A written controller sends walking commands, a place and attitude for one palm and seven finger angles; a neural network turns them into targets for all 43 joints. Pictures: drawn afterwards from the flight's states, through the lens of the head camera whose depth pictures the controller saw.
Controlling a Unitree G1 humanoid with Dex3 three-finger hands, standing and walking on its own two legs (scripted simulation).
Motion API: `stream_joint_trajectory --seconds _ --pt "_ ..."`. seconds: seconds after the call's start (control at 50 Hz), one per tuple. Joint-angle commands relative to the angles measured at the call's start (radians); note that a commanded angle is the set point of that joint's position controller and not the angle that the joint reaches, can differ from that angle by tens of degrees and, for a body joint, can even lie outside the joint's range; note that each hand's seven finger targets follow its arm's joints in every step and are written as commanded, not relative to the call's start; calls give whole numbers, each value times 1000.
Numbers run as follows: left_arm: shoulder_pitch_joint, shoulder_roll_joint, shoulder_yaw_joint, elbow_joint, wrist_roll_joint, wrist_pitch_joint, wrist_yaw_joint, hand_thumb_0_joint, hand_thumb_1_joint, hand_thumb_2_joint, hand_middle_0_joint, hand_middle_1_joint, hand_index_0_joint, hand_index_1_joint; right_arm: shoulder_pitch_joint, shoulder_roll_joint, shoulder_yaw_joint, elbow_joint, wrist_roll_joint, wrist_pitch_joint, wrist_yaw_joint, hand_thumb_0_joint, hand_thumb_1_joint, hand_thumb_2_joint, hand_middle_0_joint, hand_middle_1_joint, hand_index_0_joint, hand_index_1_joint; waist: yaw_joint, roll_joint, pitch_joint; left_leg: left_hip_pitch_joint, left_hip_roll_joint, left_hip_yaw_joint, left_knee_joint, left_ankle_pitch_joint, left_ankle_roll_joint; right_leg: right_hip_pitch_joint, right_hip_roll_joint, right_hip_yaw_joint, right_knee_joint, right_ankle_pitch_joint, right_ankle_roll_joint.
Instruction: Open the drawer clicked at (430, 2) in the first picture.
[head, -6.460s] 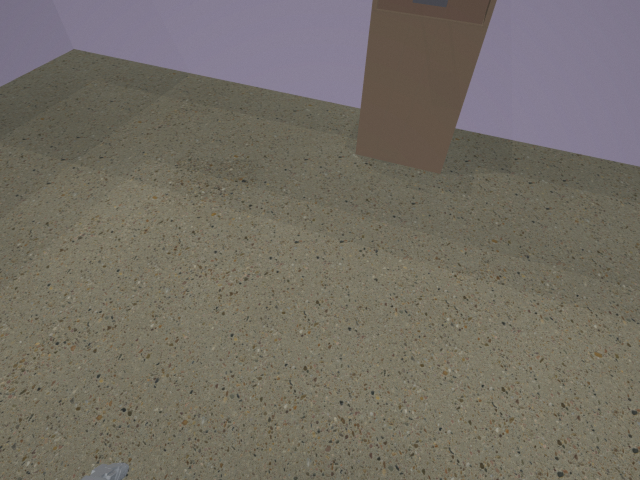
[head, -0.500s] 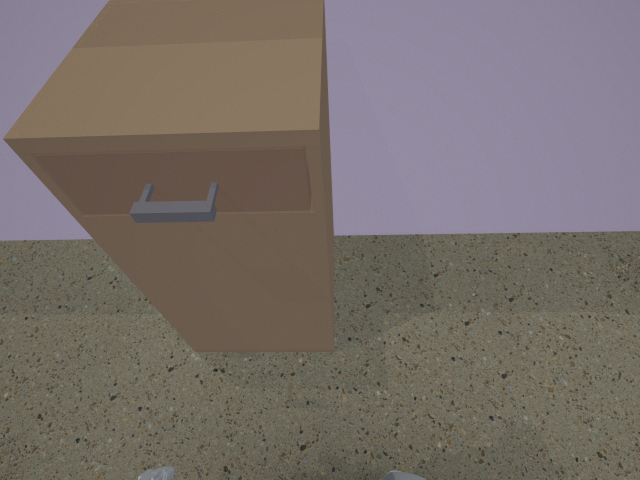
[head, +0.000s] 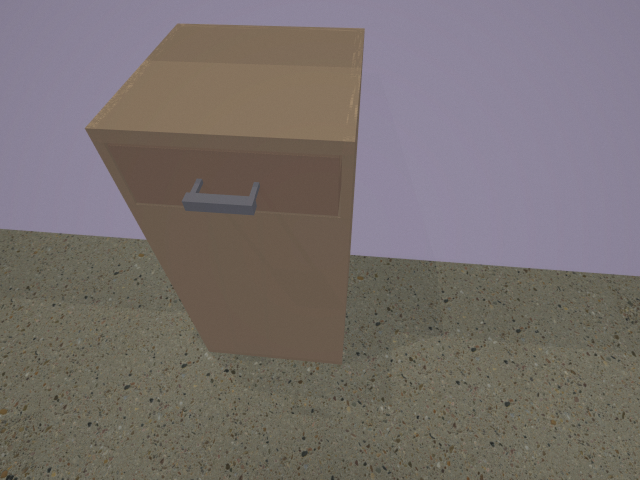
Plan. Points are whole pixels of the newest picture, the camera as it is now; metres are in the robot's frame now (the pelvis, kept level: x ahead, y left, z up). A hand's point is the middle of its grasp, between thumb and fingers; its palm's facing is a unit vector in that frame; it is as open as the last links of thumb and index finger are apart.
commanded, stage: come to a stop and stand still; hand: left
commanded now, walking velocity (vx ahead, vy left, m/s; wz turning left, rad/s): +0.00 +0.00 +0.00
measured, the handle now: (223, 194) +0.55 +0.24 +0.00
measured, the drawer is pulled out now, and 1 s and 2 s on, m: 0.00 0.00 0.00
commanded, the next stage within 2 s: look again from close up in 0.52 s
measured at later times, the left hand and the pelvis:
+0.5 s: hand out of the picture -0.01 +0.19 -0.18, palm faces +0.00 -0.98 -0.19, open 7.3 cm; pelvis -0.01 +0.03 +0.00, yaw -1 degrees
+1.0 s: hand out of the picture -0.03 +0.21 -0.18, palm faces +0.01 -0.98 -0.18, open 7.4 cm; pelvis -0.05 +0.04 -0.01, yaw +0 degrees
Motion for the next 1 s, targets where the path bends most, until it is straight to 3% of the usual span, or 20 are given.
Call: stream_joint_trajectory --seconds 0.0,0.02,0.04,0.06,0.08,0.12,0.2,0.24,0.28,0.3,0.34,0.44,0.58,0.6,0.62,0.64,0.66,0.74,0.9,0.98 --pt "-35 136 32 -35 -14 -6 15 0 900 900 -200 -300 -200 -300 267 -41 0 40 0 -29 -21 0 -900 -900 200 300 200 300 -89 -30 -40 176 26 -25 -374 40 45 -81 -103 176 -111 -418 26" --pt "-5 81 20 -37 -23 -2 10 0 900 900 -200 -300 -200 -300 227 -94 -8 21 -11 -33 -23 0 -900 -900 200 300 200 300 -66 173 14 76 187 -239 -491 -141 86 -135 -18 98 73 -376 55" --pt "14 42 14 -40 -24 -1 10 0 900 900 -200 -300 -200 -300 141 -145 -9 -20 -13 -29 -32 0 -900 -900 200 300 200 300 -37 268 73 -128 306 -353 -579 -255 134 -102 19 26 225 -326 61" --pt "1 52 15 -26 -12 5 4 0 900 900 -200 -300 -200 -300 51 -135 -4 -32 -13 -31 -36 0 -900 -900 200 300 200 300 -26 242 86 -253 297 -359 -611 -260 156 -29 18 70 360 -306 60" --pt "21 48 16 -4 -4 11 5 0 900 900 -200 -300 -200 -300 -4 -106 6 -25 -8 -36 -43 0 -900 -900 200 300 200 300 0 266 94 -248 242 -272 -592 -158 140 -23 17 105 431 -288 63" --pt "71 53 14 33 -8 0 1 0 900 900 -200 -300 -200 -300 -9 -67 21 -3 0 -45 -48 0 -900 -900 200 300 200 300 18 192 80 -168 182 -160 -517 26 137 -39 18 101 501 -266 62" --pt "10 17 -19 30 -17 -24 10 0 900 900 -200 -300 -200 -300 138 -45 21 70 -2 -60 -57 0 -900 -900 200 300 200 300 -51 151 37 114 184 -140 -376 521 159 -62 3 69 251 -321 78" --pt "28 13 -23 50 -24 -37 16 0 900 900 -200 -300 -200 -300 188 -41 17 100 5 -68 -60 0 -900 -900 200 300 200 300 -51 122 -11 175 175 -126 -285 742 136 40 3 61 51 -192 79" --pt "111 44 -21 98 -26 -52 26 0 900 900 -200 -300 -200 -300 199 -11 17 104 17 -78 -59 0 -900 -900 200 300 200 300 -48 38 -80 102 114 -72 -212 654 66 237 -66 131 -17 177 47" --pt "113 56 -22 105 -26 -54 29 0 900 900 -200 -300 -200 -300 193 3 18 104 19 -81 -57 0 -900 -900 200 300 200 300 -53 25 -78 72 89 -60 -231 543 46 261 -105 139 11 278 31" --pt "103 43 -20 111 -28 -56 32 0 900 900 -200 -300 -200 -300 186 10 22 116 12 -68 -57 0 -900 -900 200 300 200 300 -52 -112 -68 66 77 -41 -243 442 29 242 -92 150 42 315 9" --pt "72 15 -27 109 -28 -44 33 0 900 900 -200 -300 -200 -300 185 28 31 144 10 -69 -58 0 -900 -900 200 300 200 300 -54 5 15 69 88 -42 -284 390 38 169 -60 142 -1 112 23" --pt "73 17 -29 106 -27 -43 30 0 900 900 -200 -300 -200 -300 182 29 34 145 8 -66 -57 0 -900 -900 200 300 200 300 -53 14 44 65 89 -46 -302 339 38 153 -54 144 -29 51 24" --pt "163 61 -30 126 -12 -74 66 0 900 900 -200 -300 -200 -300 63 -22 29 62 15 -80 -39 0 -900 -900 200 300 200 300 -6 -23 77 -34 87 -6 -90 324 10 136 -113 190 -6 406 36" --pt "131 92 -32 112 -17 -91 55 0 900 900 -200 -300 -200 -300 84 -2 39 26 15 -66 -29 0 -900 -900 200 300 200 300 -63 -34 55 -24 71 -1 -133 222 12 146 -139 184 16 454 3" --pt "127 68 -32 77 -18 -95 53 0 900 900 -200 -300 -200 -300 168 35 38 27 1 -70 -32 0 -900 -900 200 300 200 300 -77 -55 -82 4 43 -18 -141 154 28 217 -128 198 62 420 -8" --pt "94 65 -36 62 -22 -93 46 0 900 900 -200 -300 -200 -300 184 20 38 29 2 -75 -35 0 -900 -900 200 300 200 300 -83 -35 -130 18 45 -26 -153 205 39 239 -108 175 84 368 -9" --pt "85 46 -39 45 -20 -67 33 0 900 900 -200 -300 -200 -300 172 -6 42 25 -1 -78 -43 0 -900 -900 200 300 200 300 -62 63 -13 7 89 -56 -178 426 51 149 -49 124 83 97 0" --pt "88 45 -40 26 -18 -47 21 0 900 900 -200 -300 -200 -300 153 -32 43 6 -1 -74 -40 0 -900 -900 200 300 200 300 -54 33 91 -86 83 -92 -285 160 61 107 -32 127 41 -120 13" --pt "103 40 -39 17 -16 -45 17 0 900 900 -200 -300 -200 -300 153 -41 40 5 -2 -75 -38 0 -900 -900 200 300 200 300 -48 27 77 -98 84 -109 -324 70 67 119 -32 119 40 -135 18"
